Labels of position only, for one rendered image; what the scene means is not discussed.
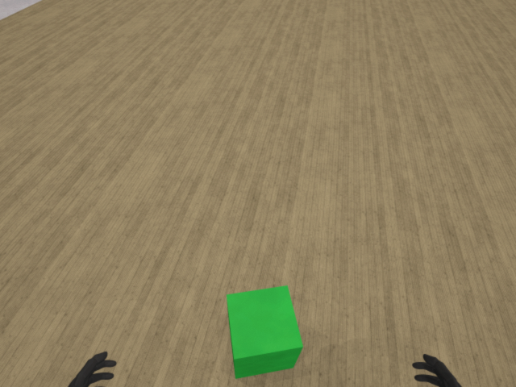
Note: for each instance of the carton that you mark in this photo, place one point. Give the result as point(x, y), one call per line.
point(264, 331)

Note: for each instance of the robot left hand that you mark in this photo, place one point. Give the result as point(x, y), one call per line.
point(86, 377)

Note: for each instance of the robot right hand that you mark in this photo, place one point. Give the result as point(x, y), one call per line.
point(444, 377)

